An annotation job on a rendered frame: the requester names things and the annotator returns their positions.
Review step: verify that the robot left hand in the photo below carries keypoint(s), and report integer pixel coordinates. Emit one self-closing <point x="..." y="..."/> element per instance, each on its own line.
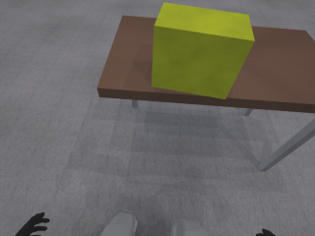
<point x="30" y="227"/>

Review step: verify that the table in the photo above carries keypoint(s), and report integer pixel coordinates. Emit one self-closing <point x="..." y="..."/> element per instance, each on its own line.
<point x="277" y="74"/>

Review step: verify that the right robot thigh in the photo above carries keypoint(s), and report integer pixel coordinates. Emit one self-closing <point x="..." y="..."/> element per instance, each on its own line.
<point x="187" y="228"/>

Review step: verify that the carton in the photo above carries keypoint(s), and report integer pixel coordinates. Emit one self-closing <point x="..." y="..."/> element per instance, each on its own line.
<point x="199" y="50"/>

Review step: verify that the robot thigh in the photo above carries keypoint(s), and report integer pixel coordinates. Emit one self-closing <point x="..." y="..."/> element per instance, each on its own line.
<point x="122" y="224"/>
<point x="187" y="228"/>

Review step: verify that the left robot thigh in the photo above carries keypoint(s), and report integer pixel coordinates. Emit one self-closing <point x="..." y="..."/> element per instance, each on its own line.
<point x="122" y="224"/>

